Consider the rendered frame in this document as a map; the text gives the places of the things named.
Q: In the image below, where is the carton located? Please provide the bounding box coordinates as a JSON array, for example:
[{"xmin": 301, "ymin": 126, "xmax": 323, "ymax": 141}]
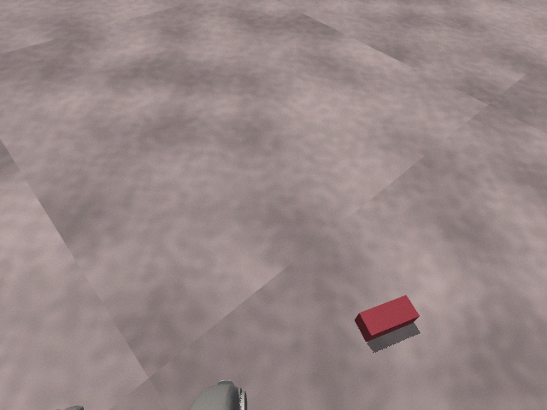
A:
[{"xmin": 355, "ymin": 296, "xmax": 420, "ymax": 342}]

